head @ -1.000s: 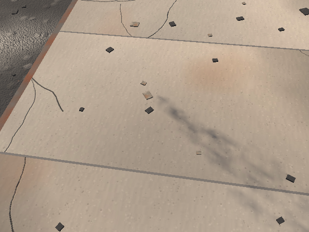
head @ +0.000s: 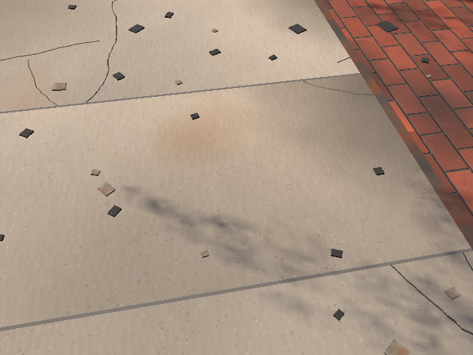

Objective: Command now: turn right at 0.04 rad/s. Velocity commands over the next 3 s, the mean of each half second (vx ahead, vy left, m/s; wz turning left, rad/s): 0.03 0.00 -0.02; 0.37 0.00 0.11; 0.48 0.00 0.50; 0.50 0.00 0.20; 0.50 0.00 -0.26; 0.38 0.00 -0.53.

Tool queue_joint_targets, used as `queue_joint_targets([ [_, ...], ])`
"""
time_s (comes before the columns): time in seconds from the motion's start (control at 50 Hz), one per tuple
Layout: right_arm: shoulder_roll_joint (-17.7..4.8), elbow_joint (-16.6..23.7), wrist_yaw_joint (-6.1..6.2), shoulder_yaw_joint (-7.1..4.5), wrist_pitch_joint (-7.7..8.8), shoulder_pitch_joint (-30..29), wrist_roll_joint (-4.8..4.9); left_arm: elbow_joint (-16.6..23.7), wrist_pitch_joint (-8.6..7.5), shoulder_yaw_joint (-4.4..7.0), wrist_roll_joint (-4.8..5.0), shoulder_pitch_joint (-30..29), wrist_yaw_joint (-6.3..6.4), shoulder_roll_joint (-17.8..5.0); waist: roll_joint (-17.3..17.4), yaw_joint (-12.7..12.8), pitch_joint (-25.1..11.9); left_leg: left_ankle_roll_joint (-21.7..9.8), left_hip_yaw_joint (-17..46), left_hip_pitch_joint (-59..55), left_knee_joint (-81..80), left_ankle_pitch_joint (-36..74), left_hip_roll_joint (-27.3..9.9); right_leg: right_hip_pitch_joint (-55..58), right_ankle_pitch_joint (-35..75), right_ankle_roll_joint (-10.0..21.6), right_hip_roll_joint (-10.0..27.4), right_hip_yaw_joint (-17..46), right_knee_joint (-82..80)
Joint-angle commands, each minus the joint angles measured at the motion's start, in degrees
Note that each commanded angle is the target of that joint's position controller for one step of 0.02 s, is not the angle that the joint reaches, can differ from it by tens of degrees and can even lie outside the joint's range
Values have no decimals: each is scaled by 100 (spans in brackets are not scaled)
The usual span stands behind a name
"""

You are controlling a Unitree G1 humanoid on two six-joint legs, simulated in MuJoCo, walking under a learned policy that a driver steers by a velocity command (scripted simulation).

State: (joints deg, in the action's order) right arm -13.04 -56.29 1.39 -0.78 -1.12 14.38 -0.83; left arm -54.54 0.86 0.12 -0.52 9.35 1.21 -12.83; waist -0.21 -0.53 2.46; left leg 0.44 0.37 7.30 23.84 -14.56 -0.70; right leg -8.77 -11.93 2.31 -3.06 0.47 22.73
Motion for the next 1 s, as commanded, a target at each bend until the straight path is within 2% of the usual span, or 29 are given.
queue_joint_targets([
  [0.02, -579, 14, 34, -81, 122, 76, 10, -9, -47, 174, -8, 94, 12, -685, 405, 54, -17, -191, 536, 240, -618, 814, -490, 181, 643, 131, 665, 654, -388],
  [0.18, -480, -328, 65, -35, 127, 121, 14, -539, -59, 114, -3, 339, 49, -530, 99, 39, 84, -286, 564, 170, -693, 516, -485, -21, 450, 15, 655, 614, -530],
  [0.38, -313, -621, 74, 30, 145, 227, 22, -932, -69, 40, -5, 659, 88, -398, 70, 61, 119, -323, 565, 248, -710, 510, -440, -53, 494, -31, 690, 574, -482],
  [0.4, -309, -657, 73, 30, 140, 301, 18, -967, -65, 31, -10, 728, 89, -370, 101, 53, -6, -343, 566, 216, -766, -20, -393, -26, 70, -20, 623, 524, -461],
  [0.44, -544, -661, 69, -77, 79, 398, 14, -931, -34, 81, -39, 758, 77, -436, 339, 18, 118, -550, 736, 401, -802, -1829, -327, -387, -1372, 91, 291, 255, 27],
  [0.46, -614, -649, 54, -120, 42, 491, 3, -866, -18, 96, -82, 684, 51, -426, 457, -46, 359, -713, 1028, 518, -962, -2701, -464, -846, -1940, 141, 173, 173, 312],
  [0.48, -668, -677, 46, -160, 22, 683, 1, -765, -24, 84, -123, 548, 16, -315, 665, -143, 593, -907, 1484, 510, -1232, -3273, -758, -1295, -2008, 148, 67, 20, 733],
  [0.5, -725, -735, 47, -210, 19, 868, -7, -673, -59, 46, -176, 464, -22, -117, 941, -193, 704, -1140, 2021, 446, -1535, -3571, -1185, -1530, -1638, 118, 32, -274, 1294],
  [0.52, -693, -753, 45, -234, 39, 928, -15, -581, -115, 40, -207, 376, -53, -86, 970, -208, 796, -1320, 2356, 530, -1753, -3432, -1514, -1664, -1285, 116, 223, -309, 1745],
  [0.54, -670, -726, 34, -248, 76, 882, -45, -511, -175, 67, -185, 337, -80, -152, 874, -167, 772, -1388, 2428, 516, -1828, -3093, -1617, -1765, -1313, 128, 341, -242, 2004],
  [0.58, -706, -640, 7, -289, 164, 679, -60, -432, -293, 107, -139, 412, -147, -201, 722, -14, 636, -1328, 2075, 431, -1692, -2478, -1497, -1670, -1431, 171, 429, -220, 1844],
  [0.62, -699, -527, -15, -317, 210, 288, 15, -547, -381, 116, -76, 930, -163, -51, 699, 338, 580, -1115, 1410, 1162, -1310, -2197, -1093, -423, -889, 246, 267, -482, 810],
  [0.64, -637, -473, -28, -321, 219, 155, 27, -756, -402, 141, -52, 1443, -137, -9, 530, 537, 551, -1022, 1110, 1701, -882, -2176, -821, 481, -612, 243, 36, -634, 319],
  [0.66, -480, -385, -41, -288, 260, 47, -8, -914, -427, 198, -77, 1940, -90, -146, 87, 702, 504, -894, 760, 2283, -102, -1993, -521, 1244, -841, 250, 207, -240, -72],
  [0.68, -4, -202, -94, -156, 320, -61, 13, -994, -483, 306, -148, 2620, -30, -618, -1272, 906, 198, -626, -119, 3029, 1817, -1635, 164, 1845, -2475, 503, 1632, 1992, -1220],
  [0.7, -148, -20, -133, -192, 352, -186, -90, -1117, -441, 400, -95, 2978, -45, -996, -1535, 857, 371, -641, -242, 3718, 3021, -1800, 392, 1609, -3506, 899, 2455, 3602, -1829],
  [0.72, -378, 9, -193, -241, 379, -255, -182, -973, -426, 346, -109, 2418, -41, -766, -788, 503, 766, -713, 88, 3795, 3693, -1287, -4, 1054, -3525, 1011, 2454, 3480, -1791],
  [0.74, -286, -34, -259, -222, 422, -232, -144, -768, -477, 301, -86, 1909, -71, -593, -407, 270, 878, -704, 160, 3714, 3820, -709, -196, 739, -2915, 933, 2198, 2918, -1771],
  [0.76, -196, -99, -303, -206, 468, -128, -111, -657, -540, 274, -65, 1656, -81, -501, -299, 133, 777, -636, 150, 3524, 3757, -277, -311, 695, -2074, 829, 1927, 2360, -1808],
  [0.8, -217, -184, -364, -231, 441, -50, -126, -668, -653, 206, -59, 1683, -39, -297, -271, 58, 529, -496, 20, 3364, 3724, 192, -325, 917, -461, 653, 1609, 1374, -1762],
  [0.86, -108, -74, -355, -226, 345, -325, -61, -882, -709, 147, -70, 2235, -3, -184, -383, 113, 387, -435, -75, 3615, 3788, 427, -150, 1255, 1655, 493, 1446, 444, -1465],
  [0.94, 48, 372, -354, -128, 323, -1308, -47, -855, -717, 66, -84, 2212, 36, -93, -427, 204, 611, -393, -446, 3491, 2686, 909, 15, 928, 2677, 373, 1281, -284, -1500],
  [1.0, 114, 642, -365, -44, 313, -1803, -41, -898, -733, 60, -69, 2284, 93, -224, -502, 272, 666, -525, -927, 2795, 1567, 1065, 165, 883, 3579, 337, 1358, -642, -1436],
])
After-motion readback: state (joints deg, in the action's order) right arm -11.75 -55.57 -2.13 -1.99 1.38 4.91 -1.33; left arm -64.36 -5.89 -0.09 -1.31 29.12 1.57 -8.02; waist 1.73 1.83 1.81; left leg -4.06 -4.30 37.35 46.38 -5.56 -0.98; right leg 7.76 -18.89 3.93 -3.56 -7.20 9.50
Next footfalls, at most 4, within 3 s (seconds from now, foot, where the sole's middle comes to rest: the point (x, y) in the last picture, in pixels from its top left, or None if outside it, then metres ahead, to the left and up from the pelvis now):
1.12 left None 0.41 0.05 -0.78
1.66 right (232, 273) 0.78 0.03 -0.78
2.20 left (145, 231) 0.94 0.33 -0.78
2.76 right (181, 165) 1.25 0.23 -0.78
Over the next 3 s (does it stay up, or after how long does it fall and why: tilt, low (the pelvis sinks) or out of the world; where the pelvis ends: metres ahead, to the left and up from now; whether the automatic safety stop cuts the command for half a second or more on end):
stays up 1.18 0.26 0.00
